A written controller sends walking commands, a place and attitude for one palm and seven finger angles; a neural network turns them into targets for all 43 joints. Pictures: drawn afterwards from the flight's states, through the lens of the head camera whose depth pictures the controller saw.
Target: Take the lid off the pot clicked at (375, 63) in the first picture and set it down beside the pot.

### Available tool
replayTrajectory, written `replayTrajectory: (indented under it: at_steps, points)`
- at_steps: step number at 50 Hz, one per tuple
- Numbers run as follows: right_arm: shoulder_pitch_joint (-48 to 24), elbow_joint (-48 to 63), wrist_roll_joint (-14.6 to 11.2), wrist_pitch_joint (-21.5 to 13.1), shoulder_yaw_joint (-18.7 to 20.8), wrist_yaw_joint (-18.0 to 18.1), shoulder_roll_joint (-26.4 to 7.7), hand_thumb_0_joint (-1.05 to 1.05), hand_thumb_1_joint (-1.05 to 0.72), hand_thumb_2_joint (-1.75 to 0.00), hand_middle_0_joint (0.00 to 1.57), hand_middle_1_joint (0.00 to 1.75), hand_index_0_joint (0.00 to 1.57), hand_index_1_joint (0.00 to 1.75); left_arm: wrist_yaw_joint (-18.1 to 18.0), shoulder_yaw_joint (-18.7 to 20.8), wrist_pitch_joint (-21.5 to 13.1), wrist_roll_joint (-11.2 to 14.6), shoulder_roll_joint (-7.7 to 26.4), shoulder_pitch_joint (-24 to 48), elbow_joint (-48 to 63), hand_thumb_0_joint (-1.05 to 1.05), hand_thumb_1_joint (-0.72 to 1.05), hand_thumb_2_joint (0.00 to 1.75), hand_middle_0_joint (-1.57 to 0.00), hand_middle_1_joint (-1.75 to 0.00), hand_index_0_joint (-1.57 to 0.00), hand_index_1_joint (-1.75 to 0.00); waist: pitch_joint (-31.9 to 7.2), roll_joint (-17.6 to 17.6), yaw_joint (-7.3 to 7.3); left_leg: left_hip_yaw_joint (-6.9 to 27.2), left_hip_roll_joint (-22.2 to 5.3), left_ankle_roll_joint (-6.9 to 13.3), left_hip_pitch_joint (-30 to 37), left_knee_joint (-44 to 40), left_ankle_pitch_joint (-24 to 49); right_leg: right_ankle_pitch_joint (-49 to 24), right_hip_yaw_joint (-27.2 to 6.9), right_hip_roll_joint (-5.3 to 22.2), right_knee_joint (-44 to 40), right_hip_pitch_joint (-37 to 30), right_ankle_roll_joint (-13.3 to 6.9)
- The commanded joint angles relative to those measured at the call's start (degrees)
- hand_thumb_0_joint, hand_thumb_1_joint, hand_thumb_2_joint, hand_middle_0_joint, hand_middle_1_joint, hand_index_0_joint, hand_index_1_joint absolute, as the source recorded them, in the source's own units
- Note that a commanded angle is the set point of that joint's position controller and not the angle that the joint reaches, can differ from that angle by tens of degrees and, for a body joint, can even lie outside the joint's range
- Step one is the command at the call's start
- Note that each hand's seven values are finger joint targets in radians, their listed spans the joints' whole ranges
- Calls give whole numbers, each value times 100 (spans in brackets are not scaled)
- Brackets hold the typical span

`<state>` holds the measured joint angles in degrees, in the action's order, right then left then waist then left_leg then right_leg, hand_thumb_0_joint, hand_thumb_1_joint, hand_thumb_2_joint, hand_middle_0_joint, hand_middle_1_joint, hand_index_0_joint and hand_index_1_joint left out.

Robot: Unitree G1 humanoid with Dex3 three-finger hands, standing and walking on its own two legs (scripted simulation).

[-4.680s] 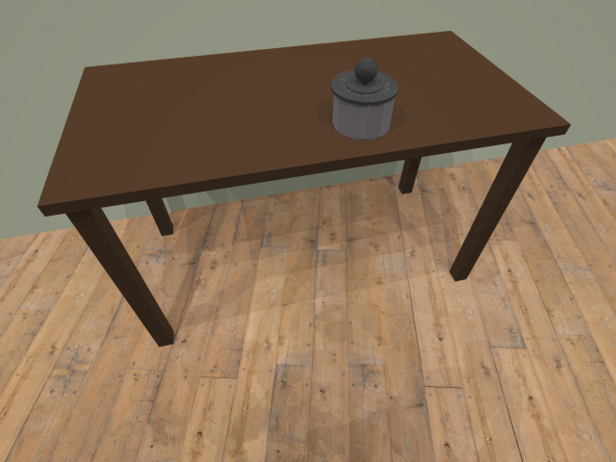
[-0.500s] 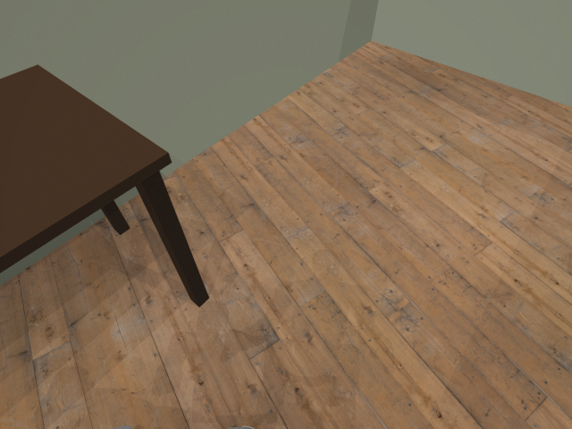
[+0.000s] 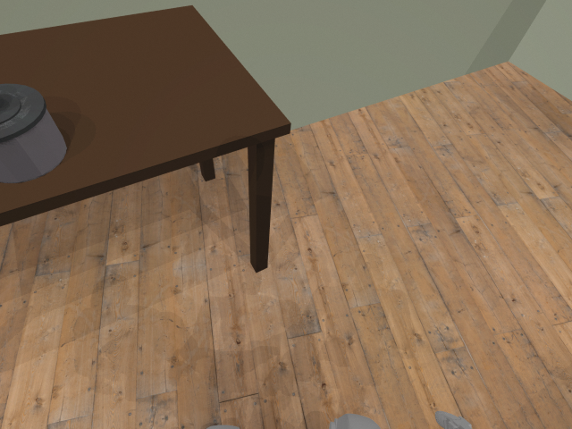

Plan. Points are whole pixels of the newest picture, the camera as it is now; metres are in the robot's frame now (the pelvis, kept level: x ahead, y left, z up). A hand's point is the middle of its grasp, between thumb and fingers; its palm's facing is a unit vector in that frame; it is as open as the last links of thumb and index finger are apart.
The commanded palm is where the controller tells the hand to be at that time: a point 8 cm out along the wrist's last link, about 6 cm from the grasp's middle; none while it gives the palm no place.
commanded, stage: turn to face it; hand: left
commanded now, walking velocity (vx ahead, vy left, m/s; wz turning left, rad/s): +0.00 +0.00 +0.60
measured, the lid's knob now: out of the picture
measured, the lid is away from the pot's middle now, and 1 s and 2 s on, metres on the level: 0.00 0.00 0.00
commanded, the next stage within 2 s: take the last steps up to it in 0.88 s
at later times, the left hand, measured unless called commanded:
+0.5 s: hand out of the picture +0.05 +0.19 -0.13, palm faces +0.31 -0.90 -0.31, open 7.4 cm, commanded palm none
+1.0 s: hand out of the picture -0.03 +0.21 -0.15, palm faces +0.52 -0.81 -0.28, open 7.4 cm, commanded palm none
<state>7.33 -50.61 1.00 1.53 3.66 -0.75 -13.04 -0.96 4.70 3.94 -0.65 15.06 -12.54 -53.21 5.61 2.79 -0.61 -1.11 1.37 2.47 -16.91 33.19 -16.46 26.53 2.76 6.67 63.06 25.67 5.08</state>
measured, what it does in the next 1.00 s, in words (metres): steps on the spot, turning left: right foot, then left foot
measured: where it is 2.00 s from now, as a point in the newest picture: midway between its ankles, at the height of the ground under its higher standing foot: (215, 419)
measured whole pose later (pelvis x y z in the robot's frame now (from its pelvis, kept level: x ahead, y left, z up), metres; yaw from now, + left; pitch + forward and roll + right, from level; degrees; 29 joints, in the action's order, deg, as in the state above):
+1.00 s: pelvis +0.03 -0.01 +0.01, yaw +30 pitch +0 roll +0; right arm 8.3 -53.5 1.2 2.3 1.7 -0.1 -11.4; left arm -0.9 3.2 2.9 -0.4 13.8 -13.0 -54.0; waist 4.3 0.1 -1.0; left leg 2.4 2.0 1.1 -11.7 26.6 -14.3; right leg 24.4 2.1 3.6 47.6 21.8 3.7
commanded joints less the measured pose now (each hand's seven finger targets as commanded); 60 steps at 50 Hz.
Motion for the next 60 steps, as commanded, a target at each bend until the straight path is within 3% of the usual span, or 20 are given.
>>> replayTrajectory:
  at_steps: [1,8,13,14,16,17,21,27,32,33,35,37,41,48,52,53,54,55,58,60]
  points:
    - [134,278,-10,-98,244,130,-1163,0,-90,-90,20,30,20,30,24,98,-197,-21,522,65,541,0,90,90,-20,-30,-20,-30,-718,-1084,102,1545,-1269,659,743,-1486,1814,-473,-306,-68,-284,379,29]
    - [479,176,30,-27,321,123,-1270,0,-90,-90,20,30,20,30,-28,50,-221,12,490,523,803,0,90,90,-20,-30,-20,-30,-752,-1048,266,2379,-1290,821,873,-1360,1725,-247,-424,-373,-1387,174,-24]
    - [173,269,-2,33,331,109,-1232,0,-90,-90,20,30,20,30,-65,57,-299,57,551,16,763,0,90,90,-20,-30,-20,-30,-874,-1035,-26,2526,-933,554,-7,-847,1719,-916,-337,-641,-3088,-1411,-143]
    - [113,285,-43,37,306,97,-1098,0,-90,-90,20,30,20,30,-88,96,-346,47,702,-176,740,0,90,90,-20,-30,-20,-30,-857,-634,-158,2371,-676,309,-549,-504,1153,-1337,-482,-442,-3955,-2104,-180]
    - [349,452,-65,22,248,68,-613,0,-90,-90,20,30,20,30,-125,216,-394,-70,1502,-198,894,0,90,90,-20,-30,-20,-30,-772,1251,-141,714,457,-451,-1846,2020,-1728,-1230,-2833,2113,-5087,-2311,-1206]
    - [204,415,17,74,315,57,-844,0,-90,-90,20,30,20,30,-151,197,-381,-20,1275,-78,916,0,90,90,-20,-30,-20,-30,-614,720,-76,926,128,-368,-1701,2851,-1617,-1371,-2394,1963,-4963,-1744,-1345]
    - [428,194,-1,130,261,-74,-652,0,-90,-90,20,30,20,30,-124,42,-441,-30,672,418,973,0,90,90,-20,-30,-20,-30,-379,780,236,423,-124,-513,-1534,3549,-763,-2984,-703,1041,-4404,-1590,-1253]
    - [-266,337,-44,116,105,-73,-434,0,-90,-90,20,30,20,30,-105,105,-413,-83,971,-410,624,0,90,90,-20,-30,-20,-30,-506,884,-200,-152,-93,-571,-1036,1815,-998,-4562,-297,1155,-3964,-2212,-1308]
    - [139,213,-57,6,61,-19,-497,0,-90,-90,20,30,20,30,-100,164,-346,-61,1057,-360,499,0,90,90,-20,-30,-20,-30,-817,853,18,-391,33,-413,255,-263,-94,-4450,11,1071,-3190,-2043,-933]
    - [457,131,-30,-45,106,-11,-689,0,-90,-90,20,30,20,30,-78,156,-331,3,987,-341,490,0,90,90,-20,-30,-20,-30,-1019,442,220,-259,-138,-312,1086,-1036,828,-4002,230,940,-2506,-1608,-666]
    - [1021,80,-21,-47,317,38,-1681,0,-90,-90,20,30,20,30,-40,-38,-290,11,376,-274,797,0,90,90,-20,-30,-20,-30,-1327,-1970,472,2373,-2473,1040,2192,-1184,4409,1200,304,-78,-429,585,-78]
    - [879,17,6,-54,237,169,-1405,0,-90,-90,20,30,20,30,-93,-21,-225,5,424,188,683,0,90,90,-20,-30,-20,-30,-1025,-1524,465,2097,-2112,1144,1622,-1139,3724,783,-286,-8,198,740,-126]
    - [93,127,-12,-97,61,193,-990,0,-90,-90,20,30,20,30,9,-33,-207,-2,390,-223,294,0,90,90,-20,-30,-20,-30,-631,-1189,31,1093,-1371,723,930,-1318,3203,-198,-126,-105,-286,153,-86]
    - [235,12,23,-38,105,179,-1028,0,-90,-90,20,30,20,30,-13,-94,-214,8,267,-84,326,0,90,90,-20,-30,-20,-30,-538,-1132,140,1528,-1391,772,749,-1445,2113,-204,-40,-370,-1717,-364,-144]
    - [118,-56,-26,-55,60,155,-808,0,-90,-90,20,30,20,30,7,-80,-386,-28,280,-834,62,0,90,90,-20,-30,-20,-30,-726,-788,-227,1317,-924,410,-121,-808,90,-1076,45,-456,-3662,-2012,-207]
    - [178,-16,-72,-61,15,127,-452,0,-90,-90,20,30,20,30,-12,-1,-464,-110,628,-1078,2,0,90,90,-20,-30,-20,-30,-604,296,-350,771,-259,61,-1099,321,-1036,-196,-1009,360,-4549,-2640,-448]
    - [63,217,-58,-70,-31,82,-240,0,-90,-90,20,30,20,30,-30,107,-477,-142,1151,-1288,53,0,90,90,-20,-30,-20,-30,-257,1580,-497,219,269,-234,-2104,1707,-1884,973,-2982,1792,-5523,-2532,-1105]
    - [-154,226,41,-32,65,50,-612,0,-90,-90,20,30,20,30,-50,86,-499,-62,1039,-1361,75,0,90,90,-20,-30,-20,-30,32,906,-503,681,-84,-190,-2122,2558,-1498,1627,-3251,1987,-5866,-1743,-1336]
    - [234,-62,81,-56,119,-85,-542,0,-90,-90,20,30,20,30,-45,3,-652,-59,533,-619,161,0,90,90,-20,-30,-20,-30,160,517,4,563,-435,-232,-2009,3259,-206,739,-1891,1333,-5623,-1362,-1131]
    - [403,-194,60,-88,92,-114,-337,0,-90,-90,20,30,20,30,-28,-26,-759,-45,344,-729,72,0,90,90,-20,-30,-20,-30,-81,528,10,319,-463,-340,-1923,3106,210,-613,-1042,1067,-5379,-1740,-1098]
